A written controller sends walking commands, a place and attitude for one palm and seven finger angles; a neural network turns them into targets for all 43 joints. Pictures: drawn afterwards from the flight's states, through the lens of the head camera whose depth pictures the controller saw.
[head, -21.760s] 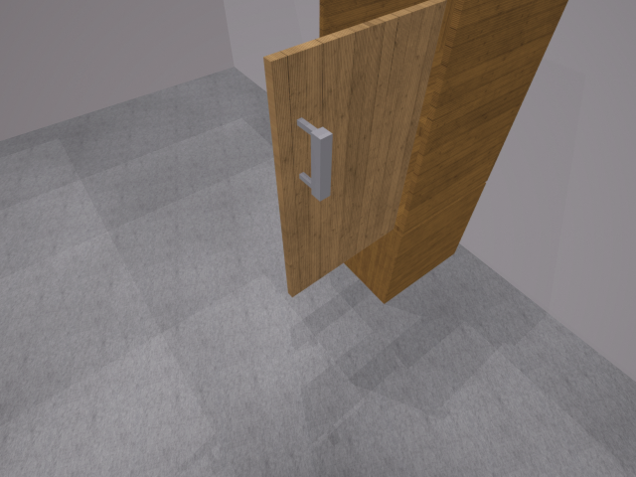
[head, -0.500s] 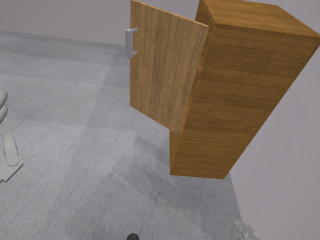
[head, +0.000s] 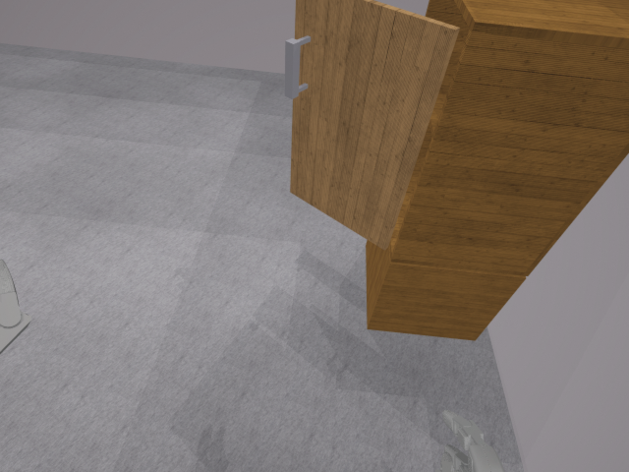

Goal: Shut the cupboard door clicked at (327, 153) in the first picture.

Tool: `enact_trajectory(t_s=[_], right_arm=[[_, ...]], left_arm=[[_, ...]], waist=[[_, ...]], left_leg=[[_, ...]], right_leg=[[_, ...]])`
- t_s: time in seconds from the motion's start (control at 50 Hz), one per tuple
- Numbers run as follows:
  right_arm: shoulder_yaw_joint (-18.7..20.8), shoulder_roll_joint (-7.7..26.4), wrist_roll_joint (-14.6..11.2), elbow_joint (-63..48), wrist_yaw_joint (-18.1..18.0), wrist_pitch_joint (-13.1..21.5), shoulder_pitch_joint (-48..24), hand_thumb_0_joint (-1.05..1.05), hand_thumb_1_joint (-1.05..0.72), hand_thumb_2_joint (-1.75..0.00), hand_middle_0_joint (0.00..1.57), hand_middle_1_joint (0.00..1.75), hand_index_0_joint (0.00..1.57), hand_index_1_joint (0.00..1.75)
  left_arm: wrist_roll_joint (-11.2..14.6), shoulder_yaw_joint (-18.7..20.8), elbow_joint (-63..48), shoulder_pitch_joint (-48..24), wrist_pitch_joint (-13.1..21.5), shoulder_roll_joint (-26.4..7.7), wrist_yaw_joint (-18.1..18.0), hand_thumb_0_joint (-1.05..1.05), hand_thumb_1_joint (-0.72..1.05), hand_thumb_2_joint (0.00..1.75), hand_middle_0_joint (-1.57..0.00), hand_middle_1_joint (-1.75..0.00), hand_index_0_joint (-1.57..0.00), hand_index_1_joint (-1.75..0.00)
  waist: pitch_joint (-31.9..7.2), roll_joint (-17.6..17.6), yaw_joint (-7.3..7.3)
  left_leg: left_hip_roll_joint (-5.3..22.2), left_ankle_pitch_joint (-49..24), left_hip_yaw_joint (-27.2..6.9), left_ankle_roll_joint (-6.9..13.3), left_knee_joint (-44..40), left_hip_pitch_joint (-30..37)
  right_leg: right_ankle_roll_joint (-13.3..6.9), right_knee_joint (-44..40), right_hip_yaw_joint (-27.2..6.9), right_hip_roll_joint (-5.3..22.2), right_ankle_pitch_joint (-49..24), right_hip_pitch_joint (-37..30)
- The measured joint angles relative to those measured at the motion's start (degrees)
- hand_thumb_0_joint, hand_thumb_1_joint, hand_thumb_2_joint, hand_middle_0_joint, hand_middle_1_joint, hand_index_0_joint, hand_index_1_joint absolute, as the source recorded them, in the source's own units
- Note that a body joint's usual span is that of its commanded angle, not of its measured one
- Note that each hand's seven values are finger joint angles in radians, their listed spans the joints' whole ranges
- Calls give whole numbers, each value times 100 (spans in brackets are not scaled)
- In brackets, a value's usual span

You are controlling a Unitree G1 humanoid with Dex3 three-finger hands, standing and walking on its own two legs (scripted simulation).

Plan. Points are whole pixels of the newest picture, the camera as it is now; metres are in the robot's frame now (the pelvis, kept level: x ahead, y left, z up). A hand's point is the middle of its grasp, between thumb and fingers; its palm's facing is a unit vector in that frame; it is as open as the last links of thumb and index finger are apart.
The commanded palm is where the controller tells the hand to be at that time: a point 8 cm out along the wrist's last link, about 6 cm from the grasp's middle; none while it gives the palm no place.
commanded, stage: let the arm hang, fingers relaxed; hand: left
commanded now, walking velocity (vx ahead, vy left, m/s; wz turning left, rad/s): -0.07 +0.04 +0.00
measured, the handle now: (298, 67) +0.93 +0.09 +0.09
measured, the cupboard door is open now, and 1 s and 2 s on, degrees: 55 55 55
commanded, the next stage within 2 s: look to check the result in 1.16 s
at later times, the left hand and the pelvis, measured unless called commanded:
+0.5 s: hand out of the picture +0.03 +0.20 -0.17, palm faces +0.07 -0.98 -0.21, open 6.9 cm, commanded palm none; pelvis +0.01 +0.01 +0.01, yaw +3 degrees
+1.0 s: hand out of the picture -0.02 +0.17 -0.17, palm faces +0.05 -0.99 -0.15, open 7.4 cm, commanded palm none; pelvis +0.00 +0.03 +0.01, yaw +0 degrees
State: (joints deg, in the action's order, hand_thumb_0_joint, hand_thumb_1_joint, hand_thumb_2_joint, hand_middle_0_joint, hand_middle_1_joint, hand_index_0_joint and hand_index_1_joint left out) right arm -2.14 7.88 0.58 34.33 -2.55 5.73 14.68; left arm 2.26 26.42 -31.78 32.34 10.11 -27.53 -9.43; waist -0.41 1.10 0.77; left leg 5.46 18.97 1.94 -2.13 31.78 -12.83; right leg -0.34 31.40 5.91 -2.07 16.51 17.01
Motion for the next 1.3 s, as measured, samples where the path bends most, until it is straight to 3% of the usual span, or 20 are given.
enact_trajectory(t_s=[0.06,0.1,0.16,0.2,0.24,0.3,0.34,0.38,0.44,0.56,0.72,1.02,1.3], right_arm=[[25,105,-14,55,-3,-84,-113,1,-90,-89,20,30,21,30],[177,307,-18,302,163,-107,-185,1,-90,-89,20,30,21,30],[285,646,39,603,253,-481,-302,1,-90,-89,20,30,21,30],[311,763,81,704,279,-650,-349,1,-90,-89,20,30,21,30],[299,762,120,862,281,-724,-366,1,-91,-89,20,30,20,30],[208,624,146,1219,269,-759,-279,1,-91,-89,20,30,20,30],[171,509,141,1488,229,-747,-145,1,-91,-89,20,30,20,30],[149,386,140,1787,191,-757,-7,1,-91,-89,20,30,20,30],[165,262,129,2145,155,-779,137,1,-91,-89,20,30,20,30],[188,121,71,2536,121,-734,311,0,-91,-89,20,30,20,30],[168,-38,36,2872,109,-681,381,0,-91,-89,20,30,20,30],[210,-187,45,3029,81,-636,538,0,-91,-89,20,30,20,30],[257,-135,46,2982,88,-631,612,0,-91,-89,20,30,20,30]], left_arm=[[-9,24,317,-137,7,54,-22,2,89,90,-21,-31,-21,-31],[-236,-469,1243,-657,-34,205,230,1,89,90,-21,-31,-21,-31],[-383,-1435,3318,-1456,-626,689,645,1,90,90,-20,-30,-20,-30],[-408,-1944,4671,-1769,-997,1034,777,1,90,90,-20,-30,-20,-30],[-403,-2343,5852,-1895,-1241,1338,859,1,91,90,-20,-30,-20,-30],[-367,-2739,7276,-1829,-1458,1751,939,1,91,90,-20,-30,-20,-30],[-202,-2582,7797,-1781,-1363,1945,836,-2,95,90,-21,-30,-21,-30],[-239,-2464,8067,-1821,-1218,1839,785,-5,101,90,-21,-30,-21,-30],[-289,-2496,8515,-1781,-1158,1664,818,-6,101,90,-21,-30,-21,-30],[-305,-2550,9253,-1573,-1144,1555,814,-2,96,90,-21,-30,-21,-30],[-297,-2610,9694,-1421,-1082,1721,765,0,92,90,-20,-30,-20,-30],[-323,-2635,9781,-1385,-1038,2178,744,1,91,90,-20,-30,-20,-30],[-343,-2554,9756,-1340,-1041,2039,723,1,91,90,-20,-30,-20,-30]], waist=[[17,-157,-10],[-82,-322,-11],[-143,-464,-31],[-20,-473,29],[139,-362,106],[246,-73,165],[290,43,126],[319,115,5],[291,81,-65],[241,-120,-43],[169,-278,-61],[69,-120,-48],[145,-144,-28]], left_leg=[[56,299,-14,-31,454,-188],[-33,323,-91,15,868,-521],[-260,770,-40,81,1116,-760],[-336,381,3,123,811,-663],[-368,-111,32,144,659,-525],[-364,21,95,123,433,-296],[-309,-62,55,105,222,-219],[-262,-207,12,77,-4,-142],[-223,-340,13,75,-265,-19],[-251,-470,128,122,-597,240],[-325,-564,268,191,-800,446],[-388,-606,385,275,-776,391],[-425,-606,423,322,-717,274]], right_leg=[[-216,-76,-35,-42,-233,-55],[-260,219,64,71,-24,141],[-209,609,105,350,234,318],[-154,795,106,462,336,314],[-107,897,82,510,406,246],[-47,641,31,489,295,46],[-104,303,85,411,125,-102],[-128,-42,138,341,-58,-245],[-131,-437,148,274,-266,-424],[-82,-771,46,277,-442,-642],[-15,-851,-87,339,-519,-745],[53,-774,-209,403,-584,-625],[91,-702,-251,443,-594,-491]])
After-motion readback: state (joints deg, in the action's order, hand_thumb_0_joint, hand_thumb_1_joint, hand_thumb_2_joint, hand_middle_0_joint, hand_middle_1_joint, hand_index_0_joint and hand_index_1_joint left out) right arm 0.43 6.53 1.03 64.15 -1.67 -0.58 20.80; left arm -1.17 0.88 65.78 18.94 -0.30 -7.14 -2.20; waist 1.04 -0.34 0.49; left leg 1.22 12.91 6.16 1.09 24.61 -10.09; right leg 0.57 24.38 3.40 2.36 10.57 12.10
